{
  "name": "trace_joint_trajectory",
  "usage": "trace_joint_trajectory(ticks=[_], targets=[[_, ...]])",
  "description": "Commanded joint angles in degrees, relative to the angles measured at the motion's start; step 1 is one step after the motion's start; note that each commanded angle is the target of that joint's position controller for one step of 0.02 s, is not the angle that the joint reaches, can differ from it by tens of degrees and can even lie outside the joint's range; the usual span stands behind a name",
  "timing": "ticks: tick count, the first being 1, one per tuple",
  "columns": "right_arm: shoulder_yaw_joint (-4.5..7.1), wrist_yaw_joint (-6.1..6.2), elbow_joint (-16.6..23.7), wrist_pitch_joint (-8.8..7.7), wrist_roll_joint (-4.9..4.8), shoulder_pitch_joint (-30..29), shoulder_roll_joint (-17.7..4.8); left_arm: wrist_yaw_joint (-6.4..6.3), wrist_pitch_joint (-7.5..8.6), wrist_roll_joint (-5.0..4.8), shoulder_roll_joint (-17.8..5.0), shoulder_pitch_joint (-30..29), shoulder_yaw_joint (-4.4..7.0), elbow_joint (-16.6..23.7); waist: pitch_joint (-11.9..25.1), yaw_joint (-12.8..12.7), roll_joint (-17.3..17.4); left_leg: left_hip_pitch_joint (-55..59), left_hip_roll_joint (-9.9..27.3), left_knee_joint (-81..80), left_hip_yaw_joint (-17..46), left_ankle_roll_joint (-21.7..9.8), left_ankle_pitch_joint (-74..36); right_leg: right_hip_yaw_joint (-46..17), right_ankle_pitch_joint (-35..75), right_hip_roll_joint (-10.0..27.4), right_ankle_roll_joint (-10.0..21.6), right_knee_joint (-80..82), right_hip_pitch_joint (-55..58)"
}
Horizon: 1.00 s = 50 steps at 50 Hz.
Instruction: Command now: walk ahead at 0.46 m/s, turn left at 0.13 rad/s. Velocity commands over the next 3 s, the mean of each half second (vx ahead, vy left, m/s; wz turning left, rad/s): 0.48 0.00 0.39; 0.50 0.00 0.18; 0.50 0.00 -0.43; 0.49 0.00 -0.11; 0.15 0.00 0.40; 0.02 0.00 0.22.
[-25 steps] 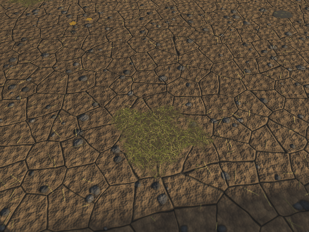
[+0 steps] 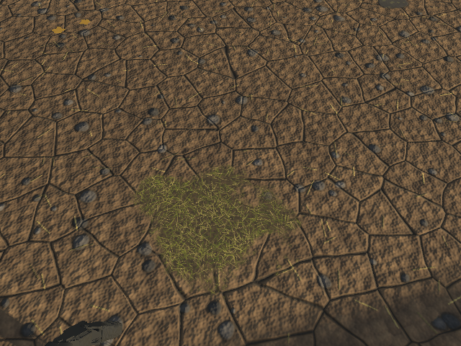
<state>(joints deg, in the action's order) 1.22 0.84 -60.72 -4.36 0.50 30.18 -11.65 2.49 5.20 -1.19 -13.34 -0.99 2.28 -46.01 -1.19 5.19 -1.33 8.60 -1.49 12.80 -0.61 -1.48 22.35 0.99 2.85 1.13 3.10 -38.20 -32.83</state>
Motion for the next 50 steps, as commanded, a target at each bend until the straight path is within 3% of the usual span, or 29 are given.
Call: trace_joint_trajectory(ticks=[1,2,3,4,5,6,8,10,13,14,15,18,21,24,26,28,30,31,32,33,34,35,36,37,38,40,43,47,50], targets=[[1.64,-0.13,5.2,-0.23,-0.23,-8.6,-8.6,-0.04,1.03,-0.15,-11.2,23.8,4.81,-4.7,5.6,-17.2,6.9,-19.2,10.6,23.6,2.8,-5.7,-53.2,0.0,-5.3,-2.8,3.6,-2.2,32.7],[0.93,-0.86,5.1,-0.30,-0.93,-5.4,-6.1,-0.27,1.32,0.46,-14.2,27.3,5.35,-5.0,8.5,-16.5,0.1,-28.8,7.2,41.6,3.6,-4.4,-40.3,-9.1,-9.8,5.7,8.3,6.8,43.0],[-0.39,-1.28,3.7,-0.78,-0.51,3.1,0.0,0.23,1.31,0.15,-13.9,26.0,4.50,-4.2,13.8,-10.5,-11.7,-39.7,-0.2,60.7,4.7,-3.3,9.5,-24.2,-13.6,16.9,12.9,7.9,50.5],[0.10,-1.48,4.3,-1.70,-3.77,3.3,-1.2,1.07,1.42,-0.04,-11.3,27.2,3.82,-4.4,14.2,-11.0,-15.3,-48.7,-3.6,69.1,9.9,-4.0,11.1,-41.2,-18.3,22.2,17.8,21.6,48.0],[1.82,-0.99,7.4,-1.80,-4.99,-4.6,-6.9,1.64,1.62,-0.59,-8.5,21.6,3.30,-4.0,4.9,-9.5,-7.3,-52.0,0.8,70.2,9.9,-4.9,4.6,-38.0,-21.3,21.2,15.8,25.2,38.7],[2.56,-0.54,8.7,-0.78,-4.74,-8.3,-8.5,2.06,1.75,-0.11,-5.6,15.6,2.38,-2.7,0.4,-7.9,-2.4,-49.6,3.8,68.8,9.2,-4.9,-1.1,-29.6,-17.8,20.0,14.6,25.7,29.2],[3.02,-0.04,8.0,1.99,-3.42,-5.2,-5.8,1.93,2.52,0.33,-3.7,10.2,1.72,-2.1,-0.5,-3.8,-2.0,-42.1,8.3,63.2,10.7,-3.6,-6.2,-18.9,-16.3,16.3,12.1,27.8,19.3],[3.47,0.15,9.9,3.38,-3.24,-7.3,-5.3,0.76,2.72,0.40,-3.8,9.1,1.59,-3.2,-2.8,-2.4,-2.6,-41.4,9.3,54.9,9.9,-3.1,-6.7,-11.1,-11.4,14.1,9.4,30.5,16.8],[3.97,-0.36,12.2,3.33,-0.67,-10.4,-5.4,-1.05,3.16,2.02,-8.3,15.4,3.10,-5.8,-0.8,-4.2,1.9,-44.6,9.0,50.7,7.7,-1.4,-17.7,-4.7,2.2,15.0,10.9,27.2,22.1],[4.87,-0.94,13.4,2.46,-2.05,-13.0,-6.4,-2.01,3.53,1.75,-5.5,16.1,2.31,-6.3,-1.8,-3.7,1.3,-49.5,9.0,43.0,11.0,-2.3,-23.3,-1.8,-3.7,12.5,7.2,26.2,26.5],[4.64,-1.64,14.2,1.63,-2.31,-16.0,-5.6,-2.80,3.68,1.72,-6.3,17.6,2.44,-6.9,-1.7,-5.6,-1.5,-51.5,8.0,39.0,10.0,-2.8,-28.8,-0.6,-5.3,12.3,5.8,24.2,28.4],[4.12,-3.61,17.2,0.52,-1.41,-23.8,-4.3,-5.38,3.19,1.07,-7.0,20.0,2.52,-6.9,-2.0,-8.0,-0.2,-41.9,5.2,24.4,3.9,-1.6,-48.0,6.3,-13.5,9.7,4.1,19.7,21.2],[3.87,-5.57,19.5,2.07,-2.20,-28.2,-4.6,-5.20,2.54,0.96,-7.0,22.4,2.60,-6.4,-4.6,-10.0,-1.8,-43.5,5.5,21.6,5.0,-2.2,-49.7,6.1,-19.0,13.2,3.3,12.6,22.6],[2.78,-6.61,21.4,3.18,-1.80,-35.1,-3.6,-4.76,1.26,0.41,-5.6,27.5,2.35,-6.6,-7.6,-13.9,0.6,-50.8,6.5,17.9,3.8,-2.5,-47.6,4.7,-23.3,16.5,2.5,3.7,29.0],[2.35,-7.38,21.2,2.98,-2.23,-35.1,-3.5,-4.81,-0.02,0.23,-6.2,28.0,2.26,-5.9,-8.8,-13.9,1.1,-50.3,7.3,14.4,3.6,-2.9,-45.6,4.2,-20.3,17.8,1.2,-1.4,30.0],[3.17,-7.15,17.5,2.44,-1.60,-26.2,-5.4,-4.40,-1.00,0.27,-7.5,27.2,2.24,-5.5,-4.8,-9.9,1.8,-36.2,5.7,11.7,-0.1,-3.7,-45.0,7.2,-10.6,16.4,-0.2,-12.5,26.7],[6.66,-5.13,10.8,2.41,-0.44,-5.9,-12.0,-3.38,-0.84,-0.51,-10.6,25.7,2.89,-5.9,5.6,2.1,3.7,-4.7,0.6,10.0,-5.9,-7.3,-45.6,11.3,-1.4,10.8,-2.6,-41.6,14.9],[7.42,-4.46,9.6,2.03,0.14,-3.9,-18.1,-2.96,0.23,1.00,-5.1,30.3,2.29,-4.5,8.5,-0.5,19.2,18.2,8.3,26.7,5.3,-12.7,-67.6,8.9,-50.0,3.6,-6.3,-70.4,-12.4],[6.74,-4.50,11.5,1.40,-0.90,-0.9,-19.2,-2.14,2.27,0.41,-7.0,33.4,0.96,-1.6,25.1,0.5,18.8,30.0,18.4,33.0,21.7,-22.3,-72.2,-3.5,-51.0,3.4,-6.6,-77.8,-19.4],[6.69,-4.16,11.4,2.16,-1.46,4.8,-17.4,-1.66,3.35,-2.07,-9.5,27.8,1.23,1.0,30.8,4.5,12.9,30.5,22.4,21.8,30.4,-25.6,-46.9,-7.5,-46.3,3.8,-5.4,-71.3,-22.3],[7.30,-3.03,9.5,2.85,-1.66,2.9,-20.5,-2.08,3.92,-4.28,-7.0,22.0,0.50,4.1,25.5,1.2,9.7,23.5,24.6,10.5,41.0,-24.6,-13.9,-5.7,-39.9,4.2,-4.9,-69.6,-29.5],[5.20,-2.45,14.5,1.96,-0.59,-8.6,-14.5,-3.66,3.77,-3.66,-9.4,16.6,1.23,3.8,17.6,-0.7,-1.4,9.3,25.1,5.4,41.6,-20.7,-4.4,-6.7,-25.2,6.2,-3.4,-57.2,-28.4],[4.52,-2.29,16.1,0.72,0.39,-15.3,-13.0,-4.52,2.69,-2.38,-9.4,18.2,1.19,2.6,13.8,-4.3,0.8,-2.4,27.1,6.7,44.6,-21.4,-11.5,-8.3,-22.8,7.5,-3.4,-55.2,-23.5],[3.52,-2.52,16.7,-0.18,0.07,-20.9,-10.2,-4.84,0.92,0.19,-8.1,20.6,1.37,0.3,7.0,-7.6,-3.2,-17.7,23.4,6.7,34.8,-19.4,-23.1,-8.4,-20.0,9.2,-5.6,-47.1,-15.3],[3.22,-2.65,16.4,-0.44,0.00,-22.5,-9.2,-4.75,-0.19,1.23,-6.5,23.4,1.54,-0.8,4.9,-9.5,-0.8,-25.7,20.2,6.0,27.4,-17.9,-25.3,-8.6,-20.1,10.3,-6.4,-39.5,-8.3],[3.28,-1.89,14.8,-1.37,0.26,-21.5,-9.6,-4.57,-0.53,1.22,-5.1,20.6,1.47,0.3,1.5,-9.0,4.1,-31.1,15.6,3.8,17.9,-16.1,-31.4,-7.3,-15.4,9.8,-7.5,-29.0,-4.3],[3.46,-0.36,12.6,-1.58,-0.31,-16.9,-9.9,-3.63,-0.15,1.36,-3.6,13.5,0.75,2.1,1.3,-5.4,4.8,-26.7,12.0,2.3,8.6,-13.3,-35.7,-4.8,-2.1,7.9,-5.4,-11.8,-2.3],[3.76,-0.13,9.8,-0.87,-0.94,-12.6,-10.5,-1.99,-0.13,-0.11,-3.5,6.5,0.66,4.2,-0.8,-1.8,3.1,-14.9,13.7,0.4,5.1,-10.6,-31.5,-3.1,2.7,4.6,-2.1,-1.1,-5.6],[3.97,-0.22,8.6,0.14,-0.89,-11.0,-10.9,-0.80,-0.06,0.03,-3.4,2.2,0.74,6.5,-2.7,-0.6,3.2,-7.3,15.3,1.6,3.0,-9.1,-32.0,-2.4,-1.6,2.8,0.1,2.0,-9.2]])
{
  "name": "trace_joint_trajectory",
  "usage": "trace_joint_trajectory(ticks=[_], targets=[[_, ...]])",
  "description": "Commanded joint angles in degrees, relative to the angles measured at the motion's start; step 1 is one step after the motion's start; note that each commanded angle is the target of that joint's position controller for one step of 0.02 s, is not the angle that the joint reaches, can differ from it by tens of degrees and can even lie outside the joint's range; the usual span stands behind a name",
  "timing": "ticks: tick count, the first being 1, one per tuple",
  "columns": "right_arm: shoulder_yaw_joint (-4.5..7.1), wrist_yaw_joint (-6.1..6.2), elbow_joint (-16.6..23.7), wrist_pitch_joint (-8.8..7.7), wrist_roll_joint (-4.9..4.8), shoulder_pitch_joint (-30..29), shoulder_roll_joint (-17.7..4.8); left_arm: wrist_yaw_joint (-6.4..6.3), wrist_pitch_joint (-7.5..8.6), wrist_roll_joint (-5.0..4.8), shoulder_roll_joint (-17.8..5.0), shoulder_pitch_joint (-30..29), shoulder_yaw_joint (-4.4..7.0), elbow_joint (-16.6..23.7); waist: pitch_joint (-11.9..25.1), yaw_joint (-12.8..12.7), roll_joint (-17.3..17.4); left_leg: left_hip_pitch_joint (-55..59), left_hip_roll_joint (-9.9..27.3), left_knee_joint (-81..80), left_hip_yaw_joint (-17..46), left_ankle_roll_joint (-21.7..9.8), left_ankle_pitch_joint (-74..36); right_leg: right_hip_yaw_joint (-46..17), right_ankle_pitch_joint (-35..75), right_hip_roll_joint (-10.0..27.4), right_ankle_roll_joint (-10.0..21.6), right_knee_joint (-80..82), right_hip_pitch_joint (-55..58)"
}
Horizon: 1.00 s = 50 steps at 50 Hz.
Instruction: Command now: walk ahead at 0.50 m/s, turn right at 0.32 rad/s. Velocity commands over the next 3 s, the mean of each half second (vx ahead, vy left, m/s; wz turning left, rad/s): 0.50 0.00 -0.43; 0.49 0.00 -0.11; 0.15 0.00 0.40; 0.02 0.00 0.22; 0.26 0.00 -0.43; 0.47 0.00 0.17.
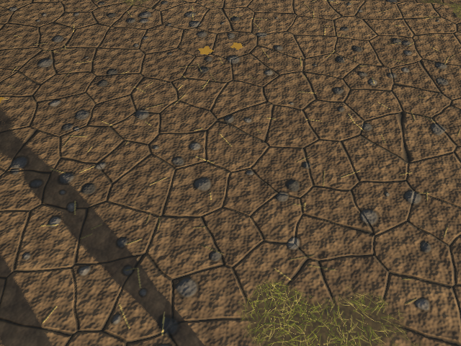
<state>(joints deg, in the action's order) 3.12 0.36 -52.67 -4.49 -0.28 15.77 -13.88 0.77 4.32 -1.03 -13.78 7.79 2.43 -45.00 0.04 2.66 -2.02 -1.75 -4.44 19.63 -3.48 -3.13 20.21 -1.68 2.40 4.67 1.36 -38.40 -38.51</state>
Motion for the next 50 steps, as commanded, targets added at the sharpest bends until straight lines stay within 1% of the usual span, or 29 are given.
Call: trace_joint_trajectory(ticks=[1,3,4,5,6,7,8,9,10,11,12,14,17,20,23,27,29,30,31,32,33,34,35,36,37,38,41,46,50], targets=[[2.19,0.24,0.5,0.64,-0.11,3.2,-8.9,1.36,0.73,-0.17,-3.1,-7.2,0.63,6.1,-3.8,1.7,4.2,4.8,18.7,-4.0,5.1,-6.8,-31.9,1.2,-3.6,-1.3,2.6,2.5,-3.3],[2.43,0.42,1.3,1.20,-0.31,1.0,-10.0,1.96,0.36,0.02,-4.3,-4.7,1.29,6.7,-1.3,-0.9,5.9,5.2,18.4,1.3,2.5,-5.2,-46.8,4.5,-9.5,-4.1,4.3,2.7,3.6],[2.57,0.62,1.7,1.52,-0.46,-0.5,-10.8,2.04,0.14,0.17,-5.9,0.3,2.23,5.9,1.9,-4.2,6.6,4.1,17.3,8.3,0.4,-4.0,-55.7,6.6,-10.8,-6.4,5.5,3.2,11.5],[2.35,0.97,2.4,1.65,-0.26,-1.5,-10.7,1.86,-0.09,0.19,-8.9,9.7,3.85,3.7,6.4,-9.0,5.1,-1.3,14.9,20.2,-1.8,-2.3,-57.5,6.1,-8.1,-8.1,7.4,4.9,25.1],[1.53,1.22,3.8,1.15,1.28,-0.3,-8.8,0.85,-0.47,-0.10,-14.5,18.5,5.64,2.3,12.7,-11.3,-4.0,-15.4,11.2,40.5,-4.5,0.8,-35.9,-10.9,-4.9,2.4,11.7,6.6,42.0],[-0.61,-0.21,5.0,-0.76,1.87,5.6,-2.3,1.47,0.20,-0.22,-17.5,18.1,5.55,2.6,19.7,-5.9,-15.4,-37.1,-0.2,56.3,4.0,2.8,12.1,-42.9,-15.9,13.9,21.9,15.9,59.2],[0.72,-1.07,5.0,-2.53,0.04,0.2,-8.6,1.32,0.18,-0.15,-12.6,19.5,4.52,3.0,18.9,-9.8,-8.4,-44.0,2.6,59.0,11.0,1.5,10.9,-43.9,-24.6,13.1,19.6,20.1,60.7],[1.12,-1.26,6.9,-3.41,-1.50,-5.1,-9.9,0.89,0.28,0.27,-11.2,15.5,4.08,3.6,9.9,-9.3,-5.6,-47.4,4.9,56.5,9.8,0.6,5.4,-36.1,-22.0,11.5,17.1,21.2,53.4],[0.85,-0.82,7.2,-3.69,-0.88,-6.9,-9.0,0.68,0.26,0.42,-10.7,11.0,3.86,4.9,6.0,-7.0,1.5,-44.1,7.3,51.9,9.4,0.5,0.9,-30.4,-16.1,9.7,15.9,21.9,44.2],[1.31,-0.30,6.8,-3.37,0.36,-7.1,-9.1,0.65,0.22,0.66,-9.6,7.7,3.50,6.0,3.5,-4.7,3.6,-40.0,8.9,47.0,9.0,1.1,-1.3,-25.9,-9.0,7.8,15.1,22.8,36.8],[1.56,-0.10,7.0,-2.60,0.90,-6.0,-9.1,0.51,0.27,1.09,-8.7,6.2,3.14,6.7,3.6,-2.8,1.9,-35.7,9.9,44.8,9.4,1.6,-2.7,-23.5,-4.6,6.4,14.9,24.2,32.6],[1.53,0.01,7.5,-1.55,1.16,-4.6,-7.7,0.46,0.70,0.50,-8.5,6.3,3.12,6.9,3.7,-1.5,0.3,-33.4,9.9,40.0,8.4,3.3,-4.1,-19.6,0.9,4.9,15.3,25.2,29.3],[1.32,0.40,9.8,-1.06,1.44,-10.3,-6.7,-0.70,0.51,-0.18,-10.6,8.9,3.72,6.2,1.4,-2.9,-0.2,-34.9,8.5,29.4,7.3,5.9,-12.9,-15.8,2.6,2.7,14.1,26.1,26.5],[0.61,-0.14,11.4,-1.41,1.05,-14.9,-4.9,-1.44,-0.16,-0.22,-10.1,11.1,3.61,5.2,0.8,-5.0,-2.1,-30.8,6.5,17.1,6.4,6.2,-23.7,-12.2,0.6,-0.1,11.1,25.3,24.8],[0.18,-0.97,13.0,-2.10,0.50,-19.2,-4.7,-1.40,-0.08,-0.25,-9.4,14.2,3.26,3.2,-0.3,-7.4,-3.1,-28.0,5.6,11.5,5.9,5.3,-29.4,-13.4,-3.1,0.9,10.1,25.4,26.0],[0.33,-1.74,15.3,-3.25,0.28,-22.1,-6.7,-1.51,-0.48,-0.13,-9.7,16.7,3.24,1.3,-1.3,-8.0,-3.4,-31.5,5.3,7.0,6.2,2.5,-21.8,-17.9,1.4,5.2,10.2,20.4,36.6],[0.84,-1.79,14.8,-3.79,0.27,-18.6,-8.2,-1.73,-1.09,0.00,-10.4,15.9,3.44,1.1,-0.2,-5.9,-5.0,-27.4,4.2,5.3,4.8,0.4,-17.0,-18.6,11.3,5.8,9.4,16.7,39.7],[1.57,-1.62,13.3,-4.01,0.46,-13.0,-9.4,-1.72,-1.29,0.01,-10.2,14.5,3.24,1.5,3.1,-2.9,-5.0,-19.1,3.3,3.6,3.7,-1.3,-18.2,-16.9,20.3,3.7,8.3,11.6,39.4],[2.40,-1.32,11.6,-4.13,1.06,-4.0,-11.5,-1.52,-1.18,0.54,-8.9,12.5,2.48,2.6,10.3,1.5,-4.1,-4.3,8.0,6.5,7.6,-4.7,-21.3,-14.6,21.2,1.1,6.6,1.1,33.5],[3.82,-1.01,10.4,-3.83,1.61,5.2,-16.2,-1.23,-0.48,0.62,-5.8,16.5,1.35,3.3,19.3,2.9,5.6,18.4,19.4,8.3,24.2,-12.4,-20.8,-9.4,5.5,-6.0,2.6,-17.9,15.2],[3.60,-1.72,8.2,-3.02,0.35,8.6,-14.4,-1.10,0.16,-0.01,-4.2,21.4,0.58,2.3,22.5,2.1,17.4,26.4,27.2,2.0,42.5,-16.8,-10.5,-8.3,-34.9,-10.5,0.6,-30.5,1.5],[2.44,-1.69,8.5,-2.73,-0.88,7.1,-10.1,-0.98,0.43,-0.88,-9.3,16.5,1.63,2.7,14.6,3.3,11.7,21.1,25.6,-0.7,41.4,-14.1,-0.1,-10.3,-33.9,-7.0,1.1,-35.1,-4.6],[1.83,-1.51,9.4,-2.24,-0.70,2.4,-8.6,-0.88,0.53,-0.91,-10.3,11.0,1.91,4.1,6.7,2.5,7.3,12.3,23.6,-2.8,34.1,-12.0,-0.6,-7.5,-28.4,-4.2,1.1,-34.5,-6.1],[1.29,-1.55,9.9,-1.82,-0.16,-0.7,-7.7,-0.88,0.70,0.01,-9.8,7.7,1.88,4.9,1.9,1.2,4.3,4.7,21.1,-5.2,29.3,-11.1,-4.9,-5.3,-24.3,-2.2,0.9,-31.3,-5.0],[0.87,-1.68,10.1,-1.80,0.47,-2.1,-6.8,-0.83,0.69,0.58,-9.1,7.2,2.07,5.1,-0.1,-0.3,4.5,0.1,19.2,-6.8,26.0,-10.5,-9.6,-4.6,-21.5,-0.5,0.7,-28.4,-3.1],[0.68,-1.81,10.1,-1.88,0.89,-2.7,-6.5,-0.76,0.52,0.68,-8.1,8.2,2.03,5.1,0.1,-1.6,5.8,-2.7,17.7,-8.1,23.5,-10.3,-13.2,-4.1,-20.1,0.6,0.4,-26.6,-0.5],[0.98,-1.78,9.0,-2.26,0.16,-1.8,-7.8,-0.92,-0.04,0.80,-5.6,8.0,1.43,5.4,0.1,-2.6,7.1,-5.8,16.3,-10.5,17.5,-11.1,-22.3,-2.1,-17.2,1.8,-1.2,-20.8,0.1],[1.42,-0.85,7.0,-1.40,-0.60,1.9,-10.1,-0.47,0.59,0.92,-3.6,-1.8,0.44,8.2,-1.0,0.1,5.9,-6.6,13.2,-11.5,9.6,-8.6,-27.8,0.3,-1.1,0.7,-2.2,-2.2,2.8],[1.18,-0.27,4.4,0.22,-0.84,7.5,-10.1,0.52,1.67,1.05,-3.9,-8.2,0.59,10.5,-1.6,1.8,6.2,-4.1,13.1,-5.5,10.3,-6.9,-37.3,0.9,4.1,-3.7,-1.8,7.2,7.9]])
Over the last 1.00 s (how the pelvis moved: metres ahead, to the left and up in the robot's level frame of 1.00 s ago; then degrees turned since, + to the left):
0.55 0.15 -0.15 17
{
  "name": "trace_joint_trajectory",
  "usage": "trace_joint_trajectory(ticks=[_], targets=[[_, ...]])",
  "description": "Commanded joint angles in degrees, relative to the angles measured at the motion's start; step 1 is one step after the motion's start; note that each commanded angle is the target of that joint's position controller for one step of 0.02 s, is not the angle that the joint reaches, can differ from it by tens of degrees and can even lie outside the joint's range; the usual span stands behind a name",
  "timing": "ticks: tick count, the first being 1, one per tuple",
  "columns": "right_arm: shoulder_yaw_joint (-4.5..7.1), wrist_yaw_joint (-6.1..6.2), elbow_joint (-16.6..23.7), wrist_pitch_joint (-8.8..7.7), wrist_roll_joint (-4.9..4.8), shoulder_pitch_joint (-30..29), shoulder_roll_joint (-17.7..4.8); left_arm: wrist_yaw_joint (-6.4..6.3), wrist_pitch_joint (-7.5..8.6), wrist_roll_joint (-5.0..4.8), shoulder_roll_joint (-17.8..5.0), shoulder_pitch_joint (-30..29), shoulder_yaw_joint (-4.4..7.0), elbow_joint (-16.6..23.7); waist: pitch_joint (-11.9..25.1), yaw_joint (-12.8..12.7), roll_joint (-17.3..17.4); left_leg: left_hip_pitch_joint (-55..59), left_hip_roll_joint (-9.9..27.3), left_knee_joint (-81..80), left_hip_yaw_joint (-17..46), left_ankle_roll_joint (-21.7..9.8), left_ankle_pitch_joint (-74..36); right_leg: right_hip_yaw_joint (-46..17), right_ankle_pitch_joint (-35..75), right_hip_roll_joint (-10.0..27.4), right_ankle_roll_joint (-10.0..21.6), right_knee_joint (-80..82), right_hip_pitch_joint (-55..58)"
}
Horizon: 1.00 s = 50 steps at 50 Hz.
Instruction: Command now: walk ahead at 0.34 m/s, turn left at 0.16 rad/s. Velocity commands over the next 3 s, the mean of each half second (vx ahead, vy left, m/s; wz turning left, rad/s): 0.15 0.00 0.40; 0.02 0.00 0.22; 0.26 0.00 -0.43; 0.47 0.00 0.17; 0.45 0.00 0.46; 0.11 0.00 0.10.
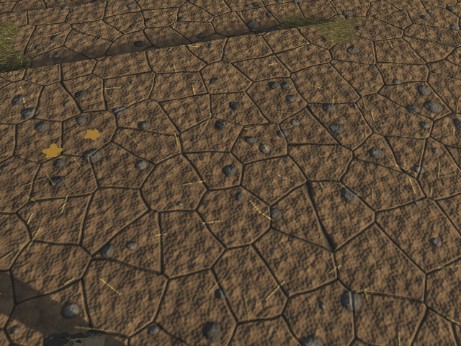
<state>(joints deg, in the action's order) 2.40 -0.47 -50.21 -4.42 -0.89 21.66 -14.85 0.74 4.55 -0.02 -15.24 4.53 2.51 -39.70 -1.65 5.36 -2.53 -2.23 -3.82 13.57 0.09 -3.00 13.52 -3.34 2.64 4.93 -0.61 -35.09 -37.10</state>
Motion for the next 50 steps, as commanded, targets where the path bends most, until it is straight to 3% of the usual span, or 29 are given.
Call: trace_joint_trajectory(ticks=[1,4,5,6,7,8,9,10,11,12,15,21,24,25,26,27,28,29,30,31,33,37,40,44,45,46,47,48,50], targets=[[1.93,0.79,1.7,0.61,-0.27,2.0,-9.3,0.81,1.69,0.18,-3.0,-5.4,0.73,5.5,0.6,-1.2,7.2,-1.9,13.0,2.8,7.9,-6.5,-31.6,1.9,3.0,-4.6,0.6,5.5,7.2],[2.49,1.49,3.2,1.42,-0.49,-1.7,-10.8,0.50,2.17,1.06,-6.6,1.9,2.23,3.6,4.7,-6.6,8.3,-1.2,11.8,13.0,10.3,-3.1,-34.3,1.5,4.5,-5.5,3.3,11.5,18.7],[2.12,1.49,4.5,1.17,0.07,-2.0,-9.6,-0.09,2.34,1.74,-9.7,6.9,3.08,2.6,9.6,-8.5,5.6,-6.4,8.3,21.5,8.8,-0.8,-28.9,-0.6,20.0,-1.2,5.4,10.4,30.3],[0.76,1.23,6.3,0.55,1.34,0.5,-5.2,-0.92,1.83,3.25,-13.6,13.5,3.74,2.5,18.4,-9.5,-4.6,-22.7,2.8,39.9,6.1,2.6,-2.8,-11.5,46.2,13.4,11.7,3.3,50.9],[-0.26,1.03,5.2,0.58,0.14,9.1,-3.5,-0.76,0.41,2.14,-12.0,14.3,3.27,3.0,30.1,-8.3,-15.2,-31.6,-0.4,55.6,5.8,4.7,30.3,-23.6,49.5,24.7,20.0,2.6,60.2],[1.53,1.00,4.5,1.31,-0.69,8.2,-9.8,-0.74,-0.94,1.08,-9.0,12.9,2.71,3.9,29.2,-9.3,-7.5,-33.1,2.9,60.4,8.4,5.5,27.9,-21.6,36.1,21.4,18.7,5.5,54.7],[2.09,1.31,6.0,2.31,-1.29,2.8,-10.2,-1.10,-1.72,0.49,-7.2,9.4,2.18,4.0,21.4,-8.5,-5.3,-37.0,4.7,61.4,5.7,6.2,24.0,-16.7,24.7,18.3,16.7,8.1,48.2],[2.13,1.81,6.3,3.70,-0.98,1.0,-8.9,-1.28,-2.10,0.15,-5.8,5.8,1.62,3.4,14.5,-6.9,-3.3,-37.2,6.5,59.3,4.2,7.2,20.8,-12.6,16.3,15.5,15.6,11.6,39.2],[2.44,2.44,6.4,5.35,-0.48,0.9,-8.4,-1.31,-2.31,0.48,-5.1,2.3,1.41,3.3,10.6,-4.9,-4.0,-33.9,8.0,56.9,4.1,7.7,18.4,-9.6,7.5,13.9,14.5,14.9,30.4],[2.26,2.84,6.6,6.73,-0.31,2.1,-6.8,-1.16,-2.37,1.31,-6.3,-0.3,1.83,3.0,7.8,-3.3,-6.0,-28.9,7.8,55.7,2.4,8.2,15.7,-6.2,2.3,12.1,14.1,18.4,22.1],[2.41,3.06,8.1,7.83,0.38,1.8,-5.4,-1.31,-1.78,1.72,-7.1,-3.7,2.40,2.4,6.4,-1.9,-6.0,-23.7,8.2,48.8,0.6,7.5,9.6,0.1,-0.2,11.6,14.4,21.4,16.1],[2.78,0.92,12.2,7.90,0.46,-5.1,-6.8,-2.19,-3.08,0.08,-9.8,-2.7,3.42,-0.2,7.9,-3.9,-5.1,-18.5,8.6,33.6,-1.2,4.4,3.7,3.5,-4.0,14.5,13.2,19.7,21.4],[3.55,0.29,12.3,7.95,0.80,-3.6,-7.3,-2.19,-4.13,-1.24,-9.9,-2.4,3.59,-1.7,7.0,-2.5,-3.5,-11.9,5.9,21.7,-4.0,1.2,-0.3,6.0,-11.5,12.9,8.8,14.0,21.4],[4.26,0.57,12.0,7.85,1.24,-2.1,-8.8,-2.11,-4.56,-1.24,-8.1,-0.2,3.25,-2.9,5.7,-2.4,0.0,-8.8,5.5,16.4,-1.8,-0.8,-3.8,8.2,-16.6,10.3,5.3,8.2,18.8],[5.72,1.60,13.0,7.57,1.41,-1.6,-14.7,-1.83,-4.98,0.19,-4.9,1.9,2.50,-2.9,3.6,-4.1,15.5,-5.1,16.8,7.3,15.4,-5.5,-18.2,15.0,-26.9,3.0,-0.8,-8.5,9.6],[6.11,1.71,15.5,6.89,2.48,-3.5,-19.3,-2.30,-4.90,1.13,-5.6,-1.4,2.55,0.1,2.0,-3.7,22.9,-6.2,26.1,3.7,30.5,-16.0,-22.8,9.7,-40.8,-5.1,-3.6,-22.0,-2.2],[5.63,1.23,15.4,5.53,3.33,-2.9,-16.9,-2.66,-4.89,0.82,-7.6,-4.9,3.23,0.5,4.4,-1.5,16.1,-7.5,24.5,2.8,29.0,-16.9,-18.2,2.5,-39.7,-4.7,-2.5,-29.4,-2.8],[5.18,1.18,15.4,4.50,2.86,-5.1,-15.5,-2.84,-5.01,-0.06,-8.0,-4.1,3.59,0.2,4.3,-3.2,13.6,-7.6,21.6,3.3,24.5,-13.7,-15.2,0.6,-34.3,-3.8,-1.4,-30.9,-3.1],[4.67,1.39,16.0,4.23,1.74,-8.8,-13.4,-3.29,-5.22,0.05,-8.0,-1.7,3.91,-1.6,5.1,-5.0,10.1,-7.0,19.1,4.4,20.7,-10.3,-12.9,0.1,-29.7,-2.8,-1.2,-30.5,-2.9],[3.87,1.69,16.6,4.29,0.93,-11.0,-11.3,-3.57,-5.40,0.49,-8.5,-0.7,4.15,-2.6,5.7,-5.6,10.3,-7.2,18.1,5.0,18.3,-8.9,-15.2,0.3,-26.9,-2.6,-1.6,-30.4,-1.8],[2.74,2.23,16.9,4.35,1.36,-11.4,-9.1,-3.25,-5.24,0.29,-7.8,0.8,4.09,-3.3,8.1,-6.3,10.1,-7.3,16.3,5.9,15.2,-8.8,-21.5,0.8,-23.4,-3.3,-2.4,-31.8,2.3],[2.48,2.64,16.3,4.50,1.43,-10.4,-8.7,-2.75,-5.06,-0.22,-5.3,-0.5,2.83,-3.3,8.1,-5.0,9.7,-3.7,15.5,6.4,13.9,-9.1,-20.8,0.6,-21.3,-2.8,-3.6,-19.0,5.2],[2.61,2.32,15.9,4.99,1.78,-11.0,-9.4,-2.16,-5.08,-0.33,-5.4,-0.5,2.35,-3.7,6.8,-3.9,10.9,-6.4,15.7,6.2,15.0,-10.1,-16.2,1.5,-23.4,-2.7,-3.7,-10.6,11.6],[0.99,1.28,13.4,4.78,1.88,-13.0,-5.7,-1.24,-4.81,-0.35,-4.5,3.3,1.64,-5.8,5.6,-5.4,9.4,-10.2,14.6,7.3,13.2,-8.6,-11.5,3.5,-16.6,-2.6,-2.5,5.1,22.9],[0.98,1.10,12.4,4.55,1.64,-12.1,-5.8,-1.01,-4.61,0.07,-4.8,3.6,1.49,-5.9,4.6,-6.0,8.4,-11.2,13.3,7.8,12.2,-6.5,-9.6,3.4,-9.6,-2.9,-1.7,11.8,25.8],[1.22,1.16,11.9,4.13,1.89,-10.8,-6.6,-1.06,-4.48,0.73,-7.4,3.5,1.79,-5.5,4.7,-5.3,6.7,-11.5,11.4,9.3,11.3,-4.0,-6.7,0.5,-3.8,-1.0,-0.5,11.8,27.5],[1.59,1.25,12.1,3.79,2.77,-9.2,-7.4,-1.32,-4.45,0.75,-11.8,3.0,2.57,-4.7,5.0,-2.7,1.0,-12.0,7.5,13.1,8.1,-1.6,-2.4,-3.6,6.4,2.9,1.5,9.4,27.2],[1.68,1.54,12.6,3.57,3.11,-9.2,-6.8,-1.25,-4.55,-0.53,-13.3,1.8,3.23,-5.1,4.7,-1.5,-5.5,-11.1,3.4,14.5,3.0,0.7,-0.6,-6.0,1.5,3.7,4.9,9.8,23.3],[2.32,2.71,13.2,4.05,2.56,-14.0,-7.5,-1.19,-4.27,-0.49,-10.6,0.4,2.84,-4.4,3.1,-3.6,-6.8,-8.9,2.8,17.9,0.2,2.2,-1.6,-10.8,-5.8,4.5,6.5,13.3,18.2]])
Over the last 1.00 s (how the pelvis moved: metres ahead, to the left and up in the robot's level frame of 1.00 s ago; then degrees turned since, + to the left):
0.56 -0.10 0.01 -18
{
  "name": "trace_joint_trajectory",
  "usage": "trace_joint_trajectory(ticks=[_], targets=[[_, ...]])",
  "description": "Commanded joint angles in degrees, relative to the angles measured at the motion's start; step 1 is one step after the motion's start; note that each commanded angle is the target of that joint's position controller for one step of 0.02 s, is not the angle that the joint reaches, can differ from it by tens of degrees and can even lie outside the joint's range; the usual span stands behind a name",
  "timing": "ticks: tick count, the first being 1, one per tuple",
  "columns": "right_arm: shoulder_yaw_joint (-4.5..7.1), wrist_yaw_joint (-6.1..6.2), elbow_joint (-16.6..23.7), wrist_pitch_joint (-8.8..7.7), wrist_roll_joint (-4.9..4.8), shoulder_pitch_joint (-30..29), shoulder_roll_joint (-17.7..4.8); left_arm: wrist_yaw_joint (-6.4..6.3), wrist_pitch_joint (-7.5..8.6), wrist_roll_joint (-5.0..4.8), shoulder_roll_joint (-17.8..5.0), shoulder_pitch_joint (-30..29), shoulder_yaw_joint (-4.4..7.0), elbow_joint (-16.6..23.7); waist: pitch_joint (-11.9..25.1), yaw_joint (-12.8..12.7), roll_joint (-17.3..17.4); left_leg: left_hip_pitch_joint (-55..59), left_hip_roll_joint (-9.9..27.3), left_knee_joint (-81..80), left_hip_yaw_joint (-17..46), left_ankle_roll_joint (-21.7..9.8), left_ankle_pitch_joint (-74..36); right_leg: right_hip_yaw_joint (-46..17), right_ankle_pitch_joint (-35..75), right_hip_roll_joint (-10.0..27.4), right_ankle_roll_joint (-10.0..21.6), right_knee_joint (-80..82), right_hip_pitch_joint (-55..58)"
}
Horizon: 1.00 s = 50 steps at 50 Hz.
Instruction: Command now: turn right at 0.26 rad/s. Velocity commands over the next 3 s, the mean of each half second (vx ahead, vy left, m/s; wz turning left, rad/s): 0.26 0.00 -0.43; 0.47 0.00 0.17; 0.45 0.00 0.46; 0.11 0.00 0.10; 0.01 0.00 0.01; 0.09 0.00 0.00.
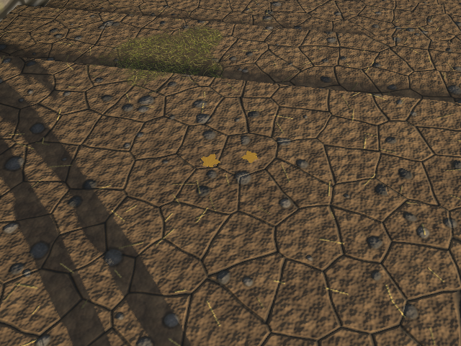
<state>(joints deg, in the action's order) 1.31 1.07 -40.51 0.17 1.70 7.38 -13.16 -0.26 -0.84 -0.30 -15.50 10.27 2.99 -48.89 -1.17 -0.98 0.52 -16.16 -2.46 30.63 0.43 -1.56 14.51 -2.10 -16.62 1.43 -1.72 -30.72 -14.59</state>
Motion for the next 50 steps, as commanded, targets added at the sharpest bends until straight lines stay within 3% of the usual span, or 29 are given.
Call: trace_joint_trajectory(ticks=[1,2,3,5,6,7,8,9,11,12,15,18,21,23,24,25,26,27,28,30,31,32,35,39,43,45,48,49,50], targets=[[3.64,1.58,3.6,0.00,-0.41,0.0,-8.7,-0.32,1.32,-0.14,-10.3,-5.3,2.37,5.0,2.4,2.5,-10.1,5.0,1.5,1.7,-0.4,0.4,-3.0,-12.9,13.6,7.9,7.7,8.8,-4.9],[3.87,1.76,3.9,0.50,-0.52,0.5,-8.5,-0.42,1.49,-0.22,-10.6,-5.0,2.52,5.2,2.4,2.2,-10.3,4.7,1.6,2.1,-0.4,0.0,-3.1,-13.8,13.1,7.8,7.9,8.3,-5.1],[3.92,1.67,4.1,0.66,-0.47,1.4,-7.5,-0.62,1.50,-0.39,-10.0,-3.6,2.45,4.9,4.1,2.3,-9.9,5.3,1.3,1.9,-0.8,-0.4,2.3,-14.1,5.9,7.1,8.1,8.1,-5.1],[4.27,1.10,4.6,0.18,-0.88,2.1,-6.8,-0.85,1.20,-0.90,-8.4,-2.3,2.13,5.1,2.6,2.6,-5.9,5.7,2.8,-1.1,0.9,-2.2,15.8,-13.0,-16.8,4.1,7.9,6.6,-10.3],[4.67,0.95,4.1,-0.43,-1.20,4.8,-7.7,-0.92,1.32,-1.08,-7.8,-4.1,1.95,6.3,0.3,4.1,-2.4,8.4,6.2,-5.5,5.2,-4.3,22.0,-10.0,-22.8,1.7,6.5,2.6,-17.2],[5.25,0.84,2.8,-1.23,-1.52,10.3,-9.6,-1.00,1.67,-1.46,-6.5,-7.0,1.63,8.0,-0.5,6.5,2.5,14.3,13.1,-12.5,15.0,-7.6,28.2,-5.0,-20.4,-1.1,4.8,-6.5,-25.4],[6.37,0.64,1.5,-2.07,-1.33,12.9,-13.4,-0.73,2.11,-1.67,-4.9,-9.7,1.20,10.0,-1.2,7.0,10.3,17.0,24.7,-20.9,30.2,-12.5,31.4,-0.4,-14.5,-1.7,3.8,-20.5,-31.6],[5.85,0.92,1.6,-3.16,-0.42,13.0,-12.2,-0.64,2.21,-1.25,-7.3,-10.4,2.05,10.5,-2.0,6.4,6.3,15.5,27.7,-21.8,34.0,-14.9,28.7,-4.1,-14.5,1.7,3.9,-30.4,-34.2],[5.05,1.26,2.6,-4.23,-1.69,7.9,-9.9,0.08,2.18,-1.71,-6.9,-5.6,2.42,9.0,-1.8,2.6,4.6,15.0,24.6,-21.8,25.4,-12.4,22.7,-5.2,-8.9,4.2,3.4,-34.5,-34.6],[5.00,1.16,2.5,-4.35,-2.05,6.6,-9.9,0.48,2.22,-1.65,-6.3,-5.4,2.28,8.9,-2.2,2.4,5.1,14.2,22.6,-22.8,19.7,-10.6,18.0,-4.3,-6.0,5.1,2.8,-33.0,-33.7],[5.60,0.85,1.8,-4.74,-1.36,7.2,-11.1,1.69,2.29,-1.26,-4.2,-7.1,1.42,9.4,-0.9,3.5,4.5,10.5,17.9,-23.2,4.8,-7.8,3.6,0.4,1.6,5.3,1.0,-25.2,-25.4],[6.50,0.24,0.8,-4.77,-2.07,8.5,-13.4,2.73,2.16,-1.00,-2.7,-8.8,0.51,10.9,-0.1,4.3,5.4,8.0,16.9,-21.9,-2.6,-7.0,1.1,3.7,2.7,4.0,0.8,-14.6,-17.0],[7.07,-0.49,-0.3,-4.25,-3.12,9.7,-14.7,3.15,1.71,-1.19,-4.7,-8.6,0.93,11.7,-0.6,4.0,6.4,8.4,19.9,-19.7,-3.5,-6.8,4.9,6.2,1.2,2.7,2.5,-9.5,-12.8],[6.64,-0.84,-1.0,-3.72,-3.53,9.2,-13.9,3.05,1.64,-0.93,-5.6,-2.6,1.73,9.5,-0.4,0.2,4.4,3.4,19.4,-12.8,-6.3,-5.3,1.9,9.1,1.8,-0.8,5.1,-4.1,-1.6],[5.61,-1.03,-1.5,-3.82,-2.82,10.1,-11.7,2.55,1.60,-1.27,-8.5,5.2,3.50,7.1,3.2,-3.4,1.9,-0.5,16.8,-1.8,-9.7,-3.5,-6.6,9.0,1.8,-3.2,7.1,-2.4,9.8],[4.10,-1.10,-0.2,-4.14,-1.18,8.8,-8.1,1.62,1.63,-1.44,-13.9,14.8,5.48,5.1,7.1,-7.7,-8.1,-11.0,12.3,19.9,-14.0,0.9,-1.7,-5.7,-0.9,5.1,10.8,3.0,21.5],[2.88,-0.73,4.1,-5.55,-0.88,9.1,-4.2,1.38,2.58,-0.88,-20.9,15.2,5.91,6.4,11.7,-4.4,-20.5,-30.5,3.1,39.1,-6.5,4.2,20.6,-39.4,-12.9,18.6,21.1,14.7,30.1],[3.92,-0.81,3.6,-6.71,-3.91,5.5,-10.0,1.94,4.00,-0.62,-16.3,14.0,4.64,7.1,11.3,-7.0,-9.1,-35.9,4.8,46.1,1.9,3.3,17.3,-42.1,-17.0,21.6,22.2,19.4,28.0],[4.26,-1.02,3.8,-7.01,-5.08,4.1,-11.3,2.11,4.80,-0.32,-12.9,11.4,3.52,7.0,6.7,-5.3,-9.6,-38.3,7.6,46.3,1.9,1.4,12.0,-34.0,-13.9,20.2,19.9,18.0,24.3],[4.33,-0.66,1.5,-6.51,-3.00,5.5,-10.9,2.17,5.24,-0.05,-7.3,4.3,1.74,7.6,2.5,-1.5,-6.8,-32.0,11.8,39.7,2.6,0.2,1.7,-19.7,-3.1,14.8,15.3,17.6,13.3],[4.45,-1.03,0.6,-5.73,-2.96,7.2,-10.6,2.05,5.52,0.62,-6.2,2.3,1.34,7.9,1.8,0.4,-8.0,-28.0,12.6,37.7,3.2,0.1,-1.9,-14.6,2.0,12.7,13.7,19.0,9.5],[4.34,-1.36,-0.1,-5.01,-3.12,8.2,-9.8,1.88,6.01,0.94,-6.1,2.0,1.40,7.7,1.8,1.1,-8.1,-26.2,12.3,36.7,3.1,0.2,-4.7,-11.1,7.7,11.9,13.0,20.0,8.2],[3.92,-1.45,-0.3,-3.79,-3.26,6.6,-7.8,1.15,7.14,1.32,-6.8,4.5,1.84,6.2,0.6,0.6,-3.5,-27.7,9.8,31.2,5.0,1.3,-10.9,-2.5,22.2,10.8,12.1,21.3,9.1],[3.05,-2.38,1.6,-4.35,-3.20,0.8,-5.8,-0.12,7.21,1.01,-7.4,5.0,1.69,5.3,-1.4,-0.9,-3.7,-24.7,6.6,14.5,2.7,1.1,-22.2,5.9,25.8,8.9,8.6,23.8,9.2],[1.96,-4.13,4.3,-4.55,-3.20,-5.9,-3.9,-0.94,6.47,0.41,-8.3,9.4,1.97,3.1,-4.2,-3.6,-2.3,-25.9,5.8,5.3,-0.5,-0.5,-23.1,8.9,31.3,10.9,7.0,23.5,16.0],[1.87,-5.13,5.9,-4.78,-3.20,-7.9,-4.0,-1.35,5.41,0.28,-9.1,10.5,2.21,2.6,-4.2,-3.7,-2.4,-26.4,4.4,2.8,-2.6,-1.7,-19.6,10.3,39.8,12.0,6.6,20.4,20.7],[2.87,-5.86,6.9,-4.38,-3.23,-5.5,-6.2,-2.66,3.67,0.29,-11.5,10.2,2.90,3.2,0.4,-0.7,-6.1,-20.1,-0.2,3.7,-7.6,-4.6,-10.2,12.1,68.4,12.8,5.8,9.3,25.8],[3.59,-5.74,6.3,-4.06,-3.31,-1.2,-7.7,-3.06,3.11,0.40,-12.4,9.5,3.12,3.6,3.0,2.0,-7.5,-14.9,-1.6,4.1,-8.1,-6.0,-7.2,12.2,74.8,13.1,5.7,2.6,25.6],[4.99,-5.14,5.0,-3.87,-3.36,6.2,-10.8,-3.11,2.86,0.48,-12.9,8.3,3.23,4.2,6.9,6.1,-7.4,-4.5,-2.8,2.3,-7.1,-7.9,-7.1,12.2,74.4,12.4,5.8,-7.4,22.2]])
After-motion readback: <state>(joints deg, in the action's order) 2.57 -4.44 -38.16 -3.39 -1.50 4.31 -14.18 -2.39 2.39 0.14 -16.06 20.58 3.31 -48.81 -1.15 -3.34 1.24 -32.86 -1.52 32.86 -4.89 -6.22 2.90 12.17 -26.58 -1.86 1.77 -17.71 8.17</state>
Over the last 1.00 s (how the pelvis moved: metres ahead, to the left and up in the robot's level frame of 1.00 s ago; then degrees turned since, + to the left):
0.14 0.00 -0.01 21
